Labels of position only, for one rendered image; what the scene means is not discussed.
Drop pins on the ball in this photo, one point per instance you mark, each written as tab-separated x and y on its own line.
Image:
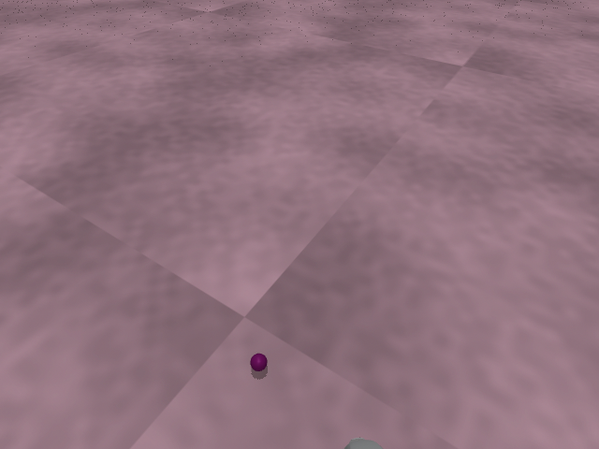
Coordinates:
258	362

